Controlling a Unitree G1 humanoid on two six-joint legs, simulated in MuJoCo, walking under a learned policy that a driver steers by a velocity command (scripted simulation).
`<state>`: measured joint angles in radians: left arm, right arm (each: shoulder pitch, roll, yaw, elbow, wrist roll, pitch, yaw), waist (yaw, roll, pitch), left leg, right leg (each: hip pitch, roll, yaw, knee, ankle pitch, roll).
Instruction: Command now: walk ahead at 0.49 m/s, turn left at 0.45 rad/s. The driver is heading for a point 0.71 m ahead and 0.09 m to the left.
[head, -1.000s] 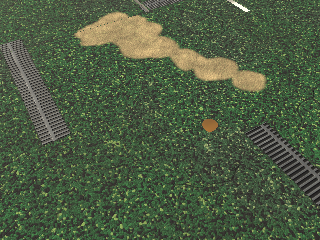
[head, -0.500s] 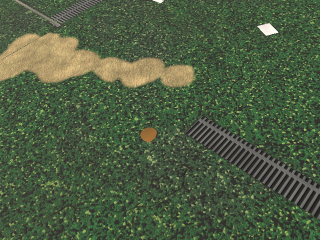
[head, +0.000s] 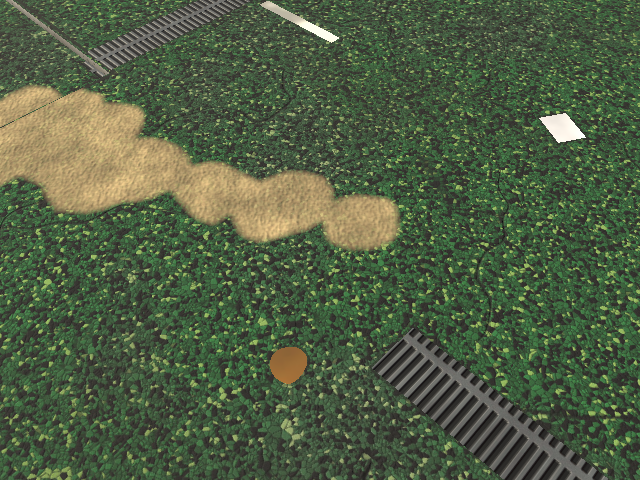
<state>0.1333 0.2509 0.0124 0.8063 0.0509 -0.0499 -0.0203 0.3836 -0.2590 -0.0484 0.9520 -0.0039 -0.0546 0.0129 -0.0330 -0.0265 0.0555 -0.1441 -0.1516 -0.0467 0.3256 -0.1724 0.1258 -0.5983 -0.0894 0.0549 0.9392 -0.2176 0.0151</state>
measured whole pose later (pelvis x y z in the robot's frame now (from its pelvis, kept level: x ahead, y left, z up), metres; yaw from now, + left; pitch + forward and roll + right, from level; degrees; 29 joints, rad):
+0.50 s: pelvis +0.28 -0.04 +0.00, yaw +18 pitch +1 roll -1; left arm 0.32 0.26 0.04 0.84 0.02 -0.09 0.00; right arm 0.20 -0.32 -0.08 0.79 -0.04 0.01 0.05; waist 0.02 0.06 0.03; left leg -0.62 0.03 -0.03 1.09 -0.23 0.04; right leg -0.12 0.01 -0.13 0.31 -0.21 -0.04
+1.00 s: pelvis +0.51 +0.10 +0.00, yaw +27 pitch +0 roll +0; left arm 0.27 0.26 0.04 0.85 0.03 -0.02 -0.02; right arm 0.29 -0.23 -0.03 0.86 -0.02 -0.07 0.00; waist 0.01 -0.03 0.06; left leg -0.12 -0.08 0.10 0.32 -0.20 0.11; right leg -0.57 -0.08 0.02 1.07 -0.26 -0.02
